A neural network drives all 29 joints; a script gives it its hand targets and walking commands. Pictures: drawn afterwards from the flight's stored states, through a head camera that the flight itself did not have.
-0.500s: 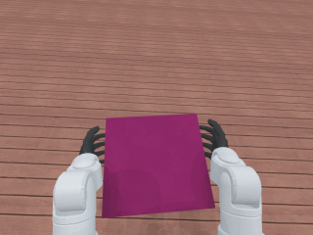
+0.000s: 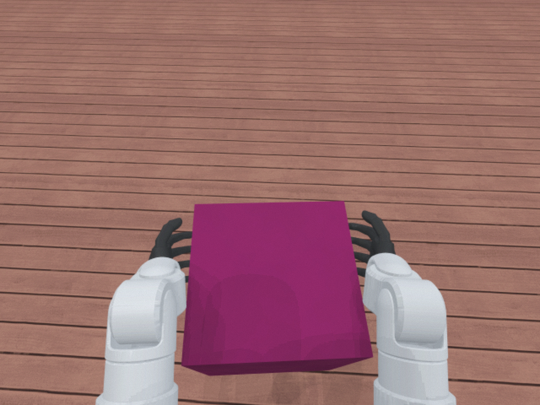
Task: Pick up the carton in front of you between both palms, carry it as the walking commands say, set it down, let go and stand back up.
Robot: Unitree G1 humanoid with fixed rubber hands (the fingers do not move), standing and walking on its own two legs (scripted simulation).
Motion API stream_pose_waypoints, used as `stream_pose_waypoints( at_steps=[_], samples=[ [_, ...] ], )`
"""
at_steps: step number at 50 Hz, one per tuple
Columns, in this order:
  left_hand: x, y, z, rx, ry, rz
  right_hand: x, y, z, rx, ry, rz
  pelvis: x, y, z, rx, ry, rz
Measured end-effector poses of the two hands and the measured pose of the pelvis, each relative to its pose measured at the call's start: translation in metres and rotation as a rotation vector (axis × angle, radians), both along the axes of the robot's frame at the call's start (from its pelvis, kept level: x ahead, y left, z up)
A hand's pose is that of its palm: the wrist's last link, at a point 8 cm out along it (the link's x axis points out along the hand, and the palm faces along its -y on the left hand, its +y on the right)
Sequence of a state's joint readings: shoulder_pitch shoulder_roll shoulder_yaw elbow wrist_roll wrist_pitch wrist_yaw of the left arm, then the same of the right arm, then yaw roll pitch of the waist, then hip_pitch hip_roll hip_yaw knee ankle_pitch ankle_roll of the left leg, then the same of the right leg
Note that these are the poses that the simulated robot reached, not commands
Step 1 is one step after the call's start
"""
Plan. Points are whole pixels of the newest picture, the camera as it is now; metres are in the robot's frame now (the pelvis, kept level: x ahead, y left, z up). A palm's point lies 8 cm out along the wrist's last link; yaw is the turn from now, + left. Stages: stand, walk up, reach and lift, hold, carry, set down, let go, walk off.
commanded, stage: carry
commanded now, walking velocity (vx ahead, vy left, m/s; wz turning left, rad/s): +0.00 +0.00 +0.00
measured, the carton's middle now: (270, 297) +0.28 +0.00 -0.02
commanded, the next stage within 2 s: none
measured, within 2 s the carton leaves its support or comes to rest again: neither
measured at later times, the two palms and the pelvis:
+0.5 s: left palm (130, 252) +0.30 +0.18 +0.10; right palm (346, 234) +0.31 -0.11 +0.11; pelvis +0.04 +0.03 +0.00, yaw +1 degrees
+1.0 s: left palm (131, 293) +0.26 +0.18 +0.06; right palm (344, 277) +0.27 -0.10 +0.07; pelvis -0.02 +0.03 -0.01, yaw +2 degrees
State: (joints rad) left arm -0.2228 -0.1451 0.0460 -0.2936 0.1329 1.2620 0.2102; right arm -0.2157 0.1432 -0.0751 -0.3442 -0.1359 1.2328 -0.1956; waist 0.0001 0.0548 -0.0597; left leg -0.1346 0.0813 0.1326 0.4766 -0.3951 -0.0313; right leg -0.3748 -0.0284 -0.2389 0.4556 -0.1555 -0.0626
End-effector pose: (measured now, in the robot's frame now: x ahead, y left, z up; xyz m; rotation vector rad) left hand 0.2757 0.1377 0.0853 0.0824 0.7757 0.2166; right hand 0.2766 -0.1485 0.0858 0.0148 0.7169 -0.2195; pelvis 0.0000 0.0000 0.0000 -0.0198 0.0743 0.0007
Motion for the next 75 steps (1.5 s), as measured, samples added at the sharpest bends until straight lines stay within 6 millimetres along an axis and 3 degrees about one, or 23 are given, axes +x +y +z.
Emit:
stream_pose_waypoints(
  at_steps=[5,10,24,34,44,62,70,75],
  samples=[
    [0.021,0.005,0.0,-0.023,-0.032,0.008,0.023,0.005,0.006,-0.014,-0.031,-0.003,0.017,0.003,0.0,-0.002,0.016,0.005],
    [0.03,0.016,0.008,-0.041,-0.075,0.028,0.037,0.016,0.021,-0.025,-0.074,0.016,0.028,0.008,0.002,-0.002,0.016,0.008],
    [0.022,0.043,0.015,-0.037,-0.062,0.044,0.035,0.043,0.025,-0.032,-0.057,0.046,0.036,0.03,0.003,-0.01,-0.023,0.015],
    [0.01,0.05,0.01,-0.037,-0.068,0.045,0.02,0.05,0.021,-0.034,-0.062,0.038,0.02,0.037,-0.004,-0.013,-0.031,0.025],
    [-0.018,0.048,-0.016,-0.003,0.021,0.051,-0.002,0.049,-0.008,-0.047,0.027,0.067,-0.003,0.034,-0.006,-0.001,-0.06,0.028],
    [-0.035,0.046,-0.05,-0.028,-0.018,-0.028,-0.02,0.039,-0.042,-0.048,-0.011,0.117,-0.032,0.031,-0.005,0.014,-0.065,0.034],
    [-0.032,0.05,-0.06,-0.024,-0.05,-0.038,-0.017,0.041,-0.056,-0.043,-0.04,0.137,-0.041,0.032,-0.005,0.017,-0.064,0.034],
    [-0.03,0.052,-0.059,-0.027,-0.086,-0.034,-0.015,0.043,-0.054,-0.037,-0.074,0.131,-0.044,0.033,-0.005,0.016,-0.064,0.034]
  ],
)
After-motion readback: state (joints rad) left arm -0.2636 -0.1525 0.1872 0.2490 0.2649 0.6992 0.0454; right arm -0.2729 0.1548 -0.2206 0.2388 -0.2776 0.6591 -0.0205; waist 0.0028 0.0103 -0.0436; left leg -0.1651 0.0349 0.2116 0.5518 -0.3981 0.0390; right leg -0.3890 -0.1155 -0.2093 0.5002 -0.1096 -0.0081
